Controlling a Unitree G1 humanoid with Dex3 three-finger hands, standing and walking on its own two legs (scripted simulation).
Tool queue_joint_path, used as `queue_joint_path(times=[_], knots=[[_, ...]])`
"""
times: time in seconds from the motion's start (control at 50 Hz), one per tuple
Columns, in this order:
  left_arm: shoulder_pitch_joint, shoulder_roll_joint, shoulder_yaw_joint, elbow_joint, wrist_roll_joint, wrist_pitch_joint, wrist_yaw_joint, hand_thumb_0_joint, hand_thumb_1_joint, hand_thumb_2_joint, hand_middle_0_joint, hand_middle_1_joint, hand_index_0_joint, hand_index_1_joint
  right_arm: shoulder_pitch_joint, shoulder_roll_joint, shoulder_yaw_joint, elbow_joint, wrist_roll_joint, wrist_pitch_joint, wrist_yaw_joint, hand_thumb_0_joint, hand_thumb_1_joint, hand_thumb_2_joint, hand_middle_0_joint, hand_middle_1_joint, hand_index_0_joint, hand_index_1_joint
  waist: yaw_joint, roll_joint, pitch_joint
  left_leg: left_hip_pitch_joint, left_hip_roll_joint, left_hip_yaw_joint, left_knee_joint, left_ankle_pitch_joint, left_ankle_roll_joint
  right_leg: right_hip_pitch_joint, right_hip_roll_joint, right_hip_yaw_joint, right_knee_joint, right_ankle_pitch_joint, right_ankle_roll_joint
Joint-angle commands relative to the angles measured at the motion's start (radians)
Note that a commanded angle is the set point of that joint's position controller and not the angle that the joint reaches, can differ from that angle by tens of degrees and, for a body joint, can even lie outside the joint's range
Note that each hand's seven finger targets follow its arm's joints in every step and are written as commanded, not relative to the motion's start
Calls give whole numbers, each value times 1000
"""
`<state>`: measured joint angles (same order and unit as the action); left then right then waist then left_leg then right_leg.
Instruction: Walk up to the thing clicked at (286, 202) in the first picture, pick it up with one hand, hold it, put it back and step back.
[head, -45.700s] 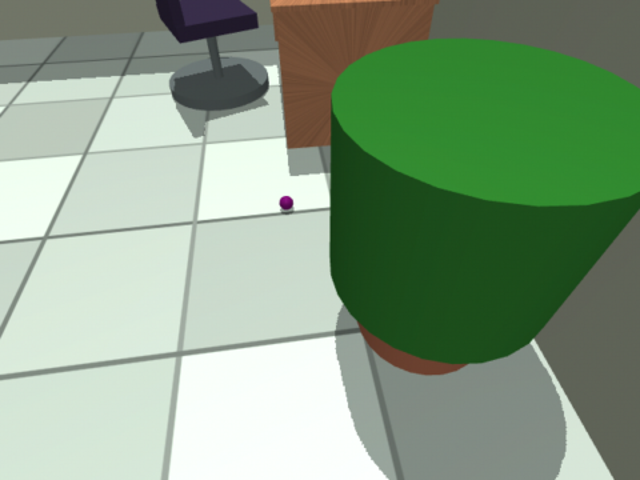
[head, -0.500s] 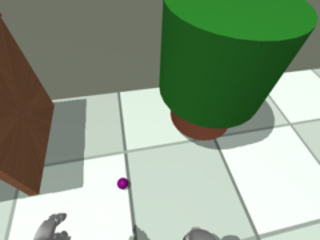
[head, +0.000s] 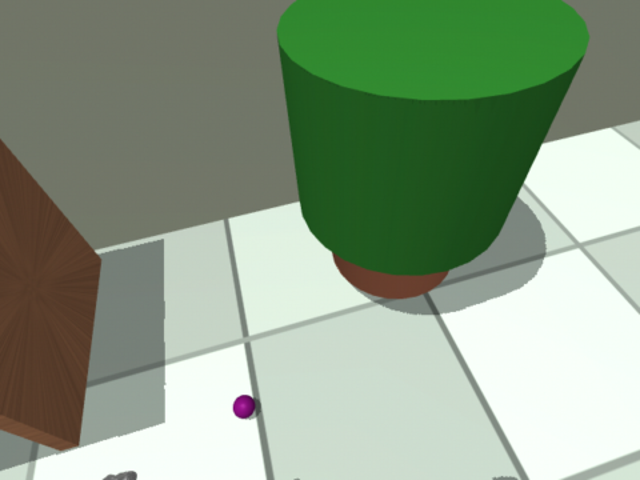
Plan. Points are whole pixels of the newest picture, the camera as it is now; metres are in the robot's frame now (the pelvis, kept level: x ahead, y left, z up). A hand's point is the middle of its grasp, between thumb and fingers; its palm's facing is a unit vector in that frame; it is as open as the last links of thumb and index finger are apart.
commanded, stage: walk up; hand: left
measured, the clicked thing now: (244, 406) +0.43 +0.29 -0.73
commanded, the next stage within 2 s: stand in 1.92 s
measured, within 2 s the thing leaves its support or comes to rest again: neither
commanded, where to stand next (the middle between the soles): +0.06 +0.03 m, yaw +3 degrees
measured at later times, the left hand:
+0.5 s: hand out of the picture +0.03 +0.32 -0.17, palm faces -0.05 -0.93 -0.36, open 7.4 cm
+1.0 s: hand out of the picture +0.08 +0.26 -0.12, palm faces +0.02 -0.89 -0.45, open 7.4 cm
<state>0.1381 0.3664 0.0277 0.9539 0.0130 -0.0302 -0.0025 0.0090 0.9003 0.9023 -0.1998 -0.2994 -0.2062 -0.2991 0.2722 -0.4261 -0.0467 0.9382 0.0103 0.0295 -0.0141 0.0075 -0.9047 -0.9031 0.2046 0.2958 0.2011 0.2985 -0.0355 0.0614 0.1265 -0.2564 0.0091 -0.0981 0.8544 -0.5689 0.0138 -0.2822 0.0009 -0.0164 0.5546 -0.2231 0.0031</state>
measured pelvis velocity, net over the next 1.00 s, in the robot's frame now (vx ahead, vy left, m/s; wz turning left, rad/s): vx -0.03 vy -0.01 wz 0.04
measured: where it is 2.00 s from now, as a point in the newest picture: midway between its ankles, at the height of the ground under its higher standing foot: outside the picture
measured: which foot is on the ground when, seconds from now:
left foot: up 0.00-0.24, down 0.26-0.74, up 0.76-1.00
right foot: down 0.00-0.26, up 0.28-0.72, down 0.74-1.00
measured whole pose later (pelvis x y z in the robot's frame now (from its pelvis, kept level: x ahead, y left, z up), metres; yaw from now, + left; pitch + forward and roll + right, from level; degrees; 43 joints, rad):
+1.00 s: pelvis -0.03 -0.01 +0.00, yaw +3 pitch -3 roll +0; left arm 0.16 0.35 0.04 0.87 0.04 -0.04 0.01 0.01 0.89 0.90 -0.21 -0.30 -0.21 -0.30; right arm 0.27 -0.41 -0.05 0.92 -0.02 0.04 0.02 0.01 -0.91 -0.90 0.21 0.30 0.20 0.30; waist -0.01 0.09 0.09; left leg -0.36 0.00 -0.08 0.93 -0.50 0.00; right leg -0.33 -0.05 -0.06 0.63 -0.25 -0.01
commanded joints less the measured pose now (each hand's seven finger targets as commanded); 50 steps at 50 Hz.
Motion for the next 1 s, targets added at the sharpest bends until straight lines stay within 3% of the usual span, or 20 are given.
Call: queue_joint_path(times=[0.0,0.08,0.16,0.2,0.22,0.24,0.26,0.28,0.34,0.4,0.44,0.6,0.68,0.7,0.72,0.74,0.76,0.82,0.92,0.98], knots=[[-31,301,80,-94,-7,-10,34,0,900,900,-200,-300,-200,-300,63,-181,-50,-38,-2,4,-11,0,-900,-900,200,300,200,300,23,-234,-124,-102,-13,-44,171,26,-14,75,-311,251,-127,535,-221],[-42,289,87,-124,-1,6,50,0,900,900,-200,-300,-200,-300,44,-163,-50,-59,-7,15,-6,0,-900,-900,200,300,200,300,33,-244,-172,-143,-15,3,176,44,-26,107,-311,184,-37,735,-254],[-103,291,83,-157,8,30,55,0,900,900,-200,-300,-200,-300,54,-163,-62,-60,-19,8,2,0,-900,-900,200,300,200,300,17,-291,-210,-98,-3,84,6,85,-21,72,-298,172,24,576,-228],[-131,288,74,-166,-5,46,52,0,900,900,-200,-300,-200,-300,72,-160,-72,-45,-29,-2,7,0,-900,-900,200,300,200,300,-14,-249,-213,23,-33,131,-221,266,-9,-14,-246,136,123,392,-169],[-127,249,64,-168,-14,57,50,0,900,900,-200,-300,-200,-300,61,-176,-79,-50,-43,-12,5,0,-900,-900,200,300,200,300,-21,-163,-181,36,10,51,-344,413,9,-83,-193,119,210,243,-114],[-96,183,55,-175,-28,64,52,0,900,900,-200,-300,-200,-300,2,-275,-98,-82,-63,-17,4,0,-900,-900,200,300,200,300,11,105,-153,51,227,-292,-429,635,94,-231,-18,47,424,-39,-41],[-115,213,68,-172,-24,73,67,0,900,900,-200,-300,-200,-300,-40,-340,-105,-110,-41,-22,8,0,-900,-900,200,300,200,300,-8,141,-173,-17,372,-434,-458,829,239,-217,74,115,571,-456,-31],[-129,237,75,-156,-17,77,74,0,900,900,-200,-300,-200,-300,-45,-333,-110,-107,-39,-25,6,0,-900,-900,200,300,200,300,-18,109,-159,-69,379,-464,-479,797,260,-203,86,209,683,-473,-34],[-20,232,73,-109,-19,74,45,0,900,900,-200,-300,-200,-300,-125,-235,-84,-108,-39,-66,-24,0,-900,-900,200,300,200,300,65,17,-153,70,258,-228,-409,529,173,-267,41,245,661,-247,-42],[-20,271,90,-117,25,53,-8,0,900,900,-200,-300,-200,-300,29,-277,-114,-89,-37,-99,-16,0,-900,-900,200,300,200,300,-15,40,-206,323,266,-309,-489,60,179,-370,15,178,526,-217,-14],[-55,294,94,-141,29,43,-32,0,900,900,-200,-300,-200,-300,93,-278,-120,-93,-39,-113,-11,0,-900,-900,200,300,200,300,-51,40,-127,379,292,-367,-566,-70,184,-473,-1,190,502,-214,-7],[88,268,81,-86,4,-18,-45,0,900,900,-200,-300,-200,-300,14,-245,-84,-163,-44,-94,37,0,-900,-900,200,300,200,300,-2,192,-14,36,206,-81,-601,79,191,-136,-22,-4,188,-207,9],[218,214,73,-28,-6,-26,12,0,900,900,-200,-300,-200,-300,-71,-170,-49,-178,-22,-32,35,0,-900,-900,200,300,200,300,78,99,-83,-96,125,54,-285,464,109,153,26,-68,-87,67,4],[198,256,83,-41,0,-27,22,0,900,900,-200,-300,-200,-300,-42,-126,-36,-176,-9,-23,30,0,-900,-900,200,300,200,300,74,-23,-91,-134,74,82,-170,375,61,171,-29,20,-133,83,-5],[170,333,99,-67,14,-33,29,0,900,900,-200,-300,-200,-300,8,-80,-21,-180,5,-18,26,0,-900,-900,200,300,200,300,53,-206,-97,-214,-29,54,-27,166,7,154,-240,327,-219,135,-62],[113,380,96,-94,10,-28,32,0,900,900,-200,-300,-200,-300,18,-122,-34,-161,6,0,13,0,-900,-900,200,300,200,300,47,-181,-91,-166,-49,-46,96,-53,2,-5,-406,508,-292,25,-182],[75,383,95,-101,10,-25,37,0,900,900,-200,-300,-200,-300,26,-180,-58,-136,1,12,5,0,-900,-900,200,300,200,300,37,-167,-67,-139,-28,-92,209,-59,7,-69,-409,516,-269,-19,-241],[10,326,96,-117,2,-18,39,0,900,900,-200,-300,-200,-300,111,-205,-71,-78,1,16,1,0,-900,-900,200,300,200,300,12,-212,-85,-194,-27,-96,283,73,-2,-4,-278,311,-235,-128,-167],[61,302,109,-123,24,-26,34,0,900,900,-200,-300,-200,-300,64,-195,-67,-74,-29,1,26,0,-900,-900,200,300,200,300,72,-268,-94,-236,12,-6,75,74,-24,74,-272,261,-228,-326,-198],[38,312,109,-122,22,-18,25,0,900,900,-200,-300,-200,-300,24,-172,-57,-62,-34,-15,36,0,-900,-900,200,300,200,300,81,-295,-80,-135,0,72,-83,53,-14,2,-262,220,-184,-236,-194]])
